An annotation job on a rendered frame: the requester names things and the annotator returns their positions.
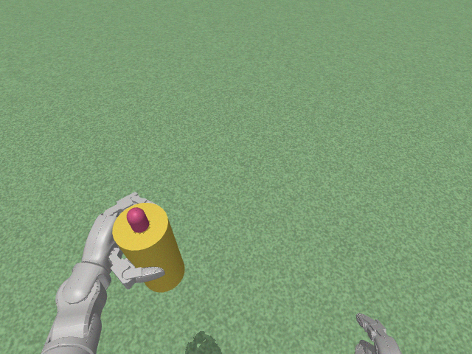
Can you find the right robot hand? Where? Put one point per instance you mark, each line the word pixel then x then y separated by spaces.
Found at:
pixel 383 344

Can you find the left robot arm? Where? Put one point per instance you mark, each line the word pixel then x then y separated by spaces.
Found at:
pixel 80 300

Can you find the bottle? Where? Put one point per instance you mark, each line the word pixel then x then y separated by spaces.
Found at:
pixel 144 234

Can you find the left robot hand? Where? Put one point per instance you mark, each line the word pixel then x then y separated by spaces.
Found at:
pixel 102 249

